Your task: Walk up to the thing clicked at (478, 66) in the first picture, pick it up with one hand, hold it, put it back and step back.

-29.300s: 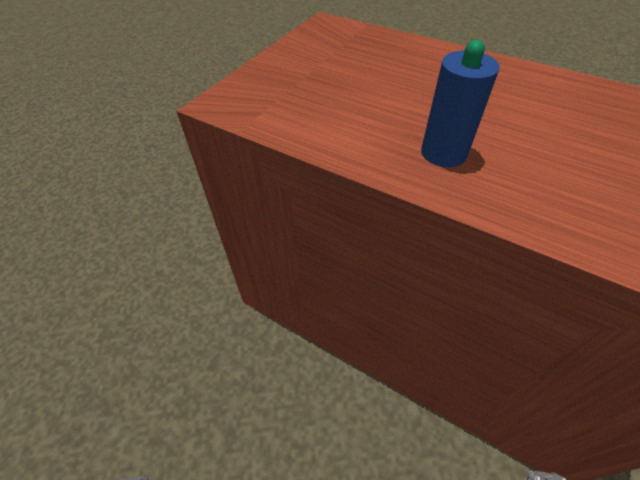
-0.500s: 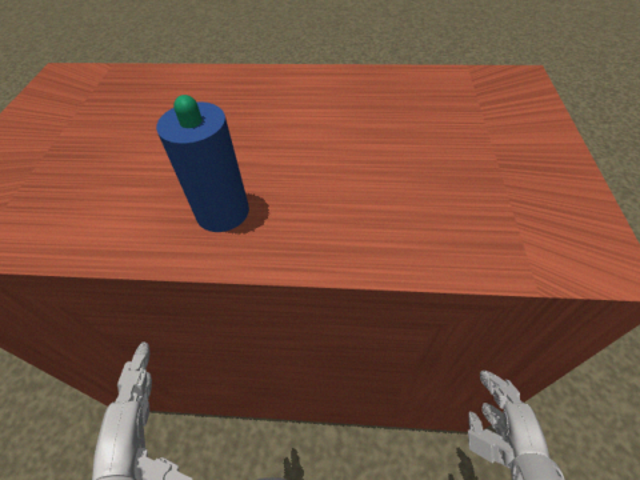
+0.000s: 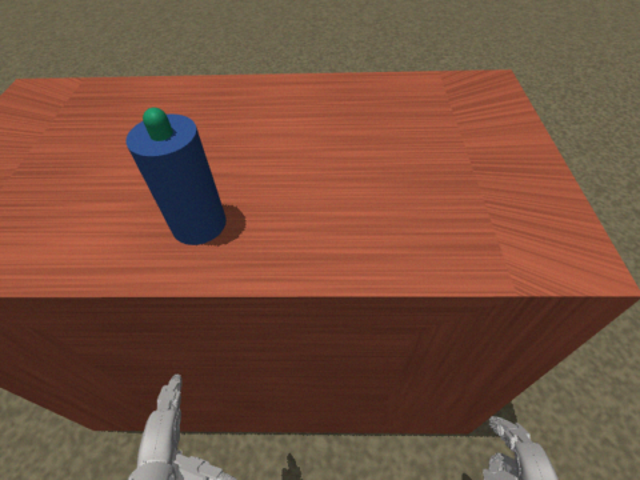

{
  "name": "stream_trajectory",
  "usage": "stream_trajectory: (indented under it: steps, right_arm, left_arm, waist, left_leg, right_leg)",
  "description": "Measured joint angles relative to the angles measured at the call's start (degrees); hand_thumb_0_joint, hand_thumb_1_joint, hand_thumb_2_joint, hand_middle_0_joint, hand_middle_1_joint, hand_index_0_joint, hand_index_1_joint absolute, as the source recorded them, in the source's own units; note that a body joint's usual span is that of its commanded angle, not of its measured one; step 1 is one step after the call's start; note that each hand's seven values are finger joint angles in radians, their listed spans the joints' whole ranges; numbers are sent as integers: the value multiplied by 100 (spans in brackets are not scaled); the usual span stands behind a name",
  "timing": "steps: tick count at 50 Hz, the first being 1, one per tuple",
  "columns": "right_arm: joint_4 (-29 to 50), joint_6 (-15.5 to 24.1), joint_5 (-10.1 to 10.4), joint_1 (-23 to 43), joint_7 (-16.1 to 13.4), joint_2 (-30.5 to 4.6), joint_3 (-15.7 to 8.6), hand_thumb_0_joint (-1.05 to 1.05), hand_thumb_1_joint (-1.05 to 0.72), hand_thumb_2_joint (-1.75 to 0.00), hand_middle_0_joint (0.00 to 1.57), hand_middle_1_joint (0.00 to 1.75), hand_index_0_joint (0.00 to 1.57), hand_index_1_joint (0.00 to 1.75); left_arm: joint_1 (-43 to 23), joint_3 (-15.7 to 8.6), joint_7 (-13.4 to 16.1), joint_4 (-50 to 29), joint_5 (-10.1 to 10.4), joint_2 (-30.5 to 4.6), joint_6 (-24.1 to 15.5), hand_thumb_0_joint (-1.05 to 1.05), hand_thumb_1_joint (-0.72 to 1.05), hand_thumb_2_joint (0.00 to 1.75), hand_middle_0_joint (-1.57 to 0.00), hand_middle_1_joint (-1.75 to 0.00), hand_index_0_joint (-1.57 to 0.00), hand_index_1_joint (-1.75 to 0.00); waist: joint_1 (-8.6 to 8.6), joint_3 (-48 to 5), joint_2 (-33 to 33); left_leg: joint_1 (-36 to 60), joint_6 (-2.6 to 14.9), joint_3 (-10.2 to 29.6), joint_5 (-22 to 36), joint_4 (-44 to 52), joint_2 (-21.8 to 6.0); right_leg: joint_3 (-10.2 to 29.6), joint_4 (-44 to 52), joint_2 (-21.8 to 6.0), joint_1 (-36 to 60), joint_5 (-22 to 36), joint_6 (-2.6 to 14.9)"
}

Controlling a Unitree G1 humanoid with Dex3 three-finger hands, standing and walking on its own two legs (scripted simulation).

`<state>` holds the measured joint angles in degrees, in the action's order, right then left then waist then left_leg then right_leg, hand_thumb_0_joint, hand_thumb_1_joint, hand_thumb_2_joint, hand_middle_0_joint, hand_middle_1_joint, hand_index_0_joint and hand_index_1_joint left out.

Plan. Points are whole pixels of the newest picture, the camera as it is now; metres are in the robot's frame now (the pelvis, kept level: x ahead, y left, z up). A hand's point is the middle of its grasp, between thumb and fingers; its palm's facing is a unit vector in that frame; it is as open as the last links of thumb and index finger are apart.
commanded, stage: home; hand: left
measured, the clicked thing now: (178, 175) +0.45 +0.20 +0.13
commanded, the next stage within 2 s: stand in 1.78 s
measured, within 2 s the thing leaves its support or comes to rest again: neither
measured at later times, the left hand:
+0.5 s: hand out of the picture +0.03 +0.27 -0.14, palm faces -0.04 -0.91 -0.40, open 17.5 cm
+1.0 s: hand out of the picture +0.01 +0.26 -0.15, palm faces -0.04 -0.94 -0.35, open 17.5 cm
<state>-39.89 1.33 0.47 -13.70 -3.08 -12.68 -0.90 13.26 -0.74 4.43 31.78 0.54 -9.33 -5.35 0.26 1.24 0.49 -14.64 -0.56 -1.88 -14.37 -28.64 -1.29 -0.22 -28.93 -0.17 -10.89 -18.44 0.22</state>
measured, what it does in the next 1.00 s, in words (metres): stands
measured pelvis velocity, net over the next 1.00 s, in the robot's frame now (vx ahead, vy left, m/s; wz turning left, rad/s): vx -0.03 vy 0.01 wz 0.01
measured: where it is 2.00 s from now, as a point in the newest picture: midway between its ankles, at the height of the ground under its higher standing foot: outside the picture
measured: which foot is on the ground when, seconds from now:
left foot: down 0.00-1.00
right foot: down 0.00-1.00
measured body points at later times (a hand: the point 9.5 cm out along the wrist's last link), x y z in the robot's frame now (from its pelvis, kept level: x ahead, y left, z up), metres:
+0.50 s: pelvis -0.03 +0.00 +0.01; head -0.04 -0.01 +0.46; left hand +0.03 +0.32 -0.11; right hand +0.06 -0.30 -0.12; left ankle +0.01 +0.13 -0.74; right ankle -0.03 -0.12 -0.74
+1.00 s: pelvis -0.03 +0.01 +0.01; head -0.03 +0.01 +0.46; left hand +0.02 +0.31 -0.12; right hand +0.03 -0.29 -0.13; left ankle +0.01 +0.13 -0.74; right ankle -0.03 -0.12 -0.74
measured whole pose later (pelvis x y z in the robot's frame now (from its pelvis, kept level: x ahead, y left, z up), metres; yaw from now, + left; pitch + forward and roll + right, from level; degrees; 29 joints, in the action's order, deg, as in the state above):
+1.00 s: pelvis -0.03 +0.01 +0.01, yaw +1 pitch -2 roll +0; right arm -63.4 0.2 -1.3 -9.2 0.9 -20.1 0.6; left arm 9.7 1.5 -0.4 64.3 -1.1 -20.4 -0.8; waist -0.1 1.8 0.8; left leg -10.5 0.1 -1.2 -7.5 -20.3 -0.7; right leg -1.0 -20.0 -0.5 -6.2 -11.4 -0.4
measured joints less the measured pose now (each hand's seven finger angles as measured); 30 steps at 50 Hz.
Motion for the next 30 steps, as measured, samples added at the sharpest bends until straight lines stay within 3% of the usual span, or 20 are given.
stream_trajectory:
  steps: [6,9,11,20,30]
  right_arm:
    - [141,-78,31,92,5,-9,34,1,-91,-90,20,30,20,30]
    - [-93,-76,-237,238,176,-134,60,1,-91,-90,20,30,20,30]
    - [-285,-125,-285,314,270,-251,43,1,-90,-90,20,30,21,30]
    - [-1182,-169,-247,276,432,-698,-38,1,-91,-90,20,30,21,30]
    - [-1986,-185,-220,248,451,-829,44,1,-91,-90,20,30,20,30]
  left_arm:
    - [-9,-10,3,42,17,16,80,-1,-55,6,-6,-5,-6,-5]
    - [-104,145,-163,476,-263,-254,111,-1,-55,6,-6,-5,-6,-5]
    - [-113,172,-270,816,-322,-465,202,-1,-55,6,-6,-5,-6,-5]
    - [-22,105,-394,2007,-290,-1166,356,-1,-54,6,-6,-5,-6,-5]
    - [-105,209,-472,2817,-220,-1265,434,-1,-56,5,-6,-4,-6,-5]
  waist:
    - [-42,100,-15]
    - [-35,61,20]
    - [-16,3,52]
    - [-35,-114,97]
    - [-54,45,68]
  left_leg:
    - [8,-17,12,90,44,-22]
    - [-38,-16,34,104,-11,-31]
    - [-19,-13,35,99,-38,-32]
    - [200,-19,85,281,213,-40]
    - [335,11,87,584,610,-7]
  right_leg:
    - [-11,11,24,-7,71,25]
    - [-32,-33,34,-41,84,37]
    - [-33,-62,35,-22,76,39]
    - [-84,257,50,244,279,39]
    - [-91,642,26,376,577,4]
